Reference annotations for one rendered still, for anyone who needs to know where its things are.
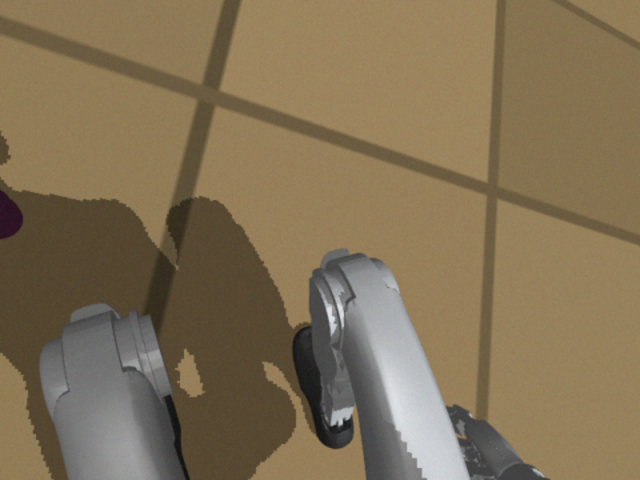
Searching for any right robot foot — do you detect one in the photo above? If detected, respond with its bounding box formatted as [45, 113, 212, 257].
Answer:
[292, 326, 354, 449]

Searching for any right robot arm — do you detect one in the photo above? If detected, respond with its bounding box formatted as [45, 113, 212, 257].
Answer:
[498, 463, 551, 480]

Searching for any cup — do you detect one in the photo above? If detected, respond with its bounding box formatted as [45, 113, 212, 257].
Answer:
[0, 190, 23, 239]

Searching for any right robot hand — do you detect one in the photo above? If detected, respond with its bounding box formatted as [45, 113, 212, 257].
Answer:
[446, 404, 524, 480]

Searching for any left robot foot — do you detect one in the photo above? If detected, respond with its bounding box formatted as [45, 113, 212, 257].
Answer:
[164, 395, 190, 480]

